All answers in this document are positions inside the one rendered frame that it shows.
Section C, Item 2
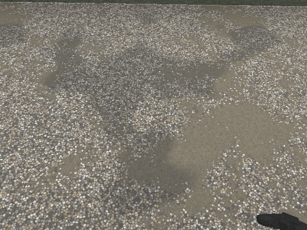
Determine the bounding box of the robot right hand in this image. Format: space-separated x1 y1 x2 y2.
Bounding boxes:
256 212 307 230

